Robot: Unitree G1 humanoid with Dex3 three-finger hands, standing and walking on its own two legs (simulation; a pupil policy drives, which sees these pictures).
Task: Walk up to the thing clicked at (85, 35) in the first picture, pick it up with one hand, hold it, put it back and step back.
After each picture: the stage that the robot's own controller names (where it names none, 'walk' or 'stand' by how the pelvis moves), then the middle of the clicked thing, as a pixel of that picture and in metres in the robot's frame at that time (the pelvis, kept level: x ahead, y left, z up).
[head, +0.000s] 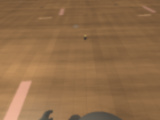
stand; (85, 37) +1.99 +0.28 -0.72
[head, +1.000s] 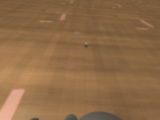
walk; (86, 45) +1.86 +0.18 -0.70
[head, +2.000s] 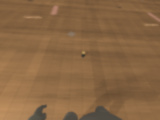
walk; (83, 54) +1.22 +0.12 -0.72
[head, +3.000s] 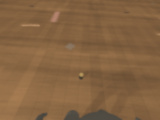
walk; (81, 76) +0.72 +0.13 -0.71
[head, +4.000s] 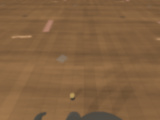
walk; (72, 96) +0.42 +0.23 -0.71
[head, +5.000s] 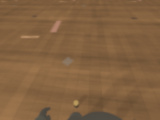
stand; (76, 104) +0.32 +0.19 -0.71
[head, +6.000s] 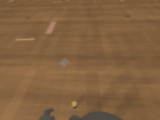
stand; (74, 104) +0.31 +0.21 -0.73
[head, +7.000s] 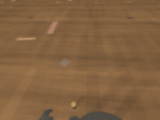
stand; (73, 105) +0.31 +0.21 -0.73
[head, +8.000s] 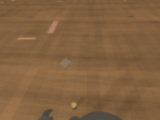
stand; (74, 106) +0.29 +0.21 -0.73
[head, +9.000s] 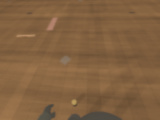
go down; (74, 103) +0.30 +0.21 -0.72
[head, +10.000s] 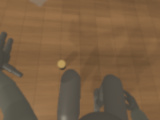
go down; (62, 65) +0.38 +0.25 -0.30
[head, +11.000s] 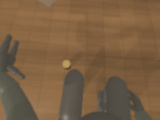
close in; (67, 65) +0.37 +0.24 -0.29
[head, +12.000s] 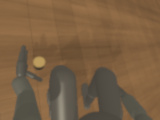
close in; (39, 63) +0.36 +0.28 -0.22
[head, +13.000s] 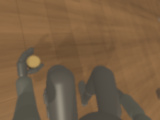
close; (33, 63) +0.35 +0.28 -0.22
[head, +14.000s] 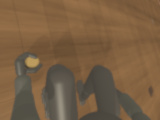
lift; (31, 63) +0.35 +0.28 -0.22
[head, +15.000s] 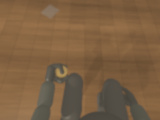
lift; (62, 73) +0.29 +0.23 -0.07
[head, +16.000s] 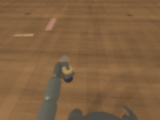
lift; (67, 74) +0.33 +0.18 +0.04
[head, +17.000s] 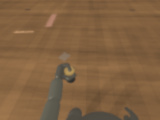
hold; (70, 74) +0.33 +0.17 +0.01
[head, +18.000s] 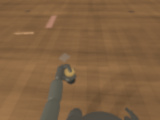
hold; (70, 76) +0.33 +0.17 +0.01
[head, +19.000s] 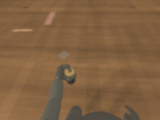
crouch; (70, 76) +0.33 +0.17 -0.01
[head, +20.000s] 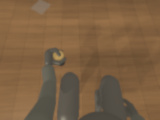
lower; (59, 58) +0.42 +0.23 -0.10
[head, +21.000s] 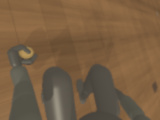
lower; (27, 56) +0.40 +0.29 -0.22
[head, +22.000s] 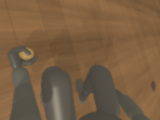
lower; (27, 57) +0.39 +0.29 -0.22
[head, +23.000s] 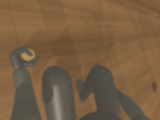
lower; (28, 58) +0.38 +0.29 -0.22
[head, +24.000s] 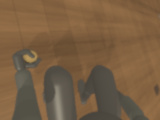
lower; (31, 59) +0.37 +0.29 -0.22
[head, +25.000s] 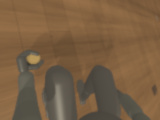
open; (33, 61) +0.37 +0.27 -0.22
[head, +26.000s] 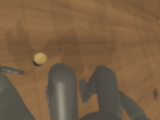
rise; (39, 60) +0.36 +0.26 -0.22
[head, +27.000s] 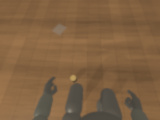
walk; (73, 78) +0.37 +0.21 -0.50
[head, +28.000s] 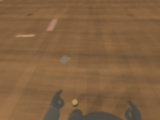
stand; (75, 103) +0.33 +0.18 -0.66
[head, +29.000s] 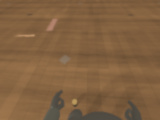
stand; (74, 103) +0.33 +0.19 -0.67
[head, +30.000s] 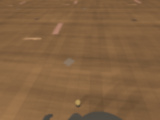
stand; (78, 103) +0.35 +0.17 -0.72
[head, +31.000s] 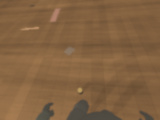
walk; (80, 91) +0.38 +0.20 -0.70
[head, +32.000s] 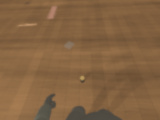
walk; (82, 79) +0.57 +0.15 -0.70
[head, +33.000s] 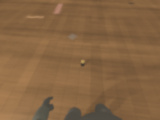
walk; (82, 63) +0.91 +0.13 -0.70
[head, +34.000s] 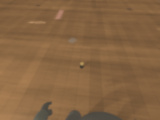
stand; (81, 65) +0.93 +0.19 -0.71
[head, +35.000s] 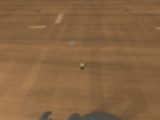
stand; (82, 66) +0.96 +0.20 -0.72
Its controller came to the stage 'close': yes
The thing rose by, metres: 0.71
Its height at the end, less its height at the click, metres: +0.00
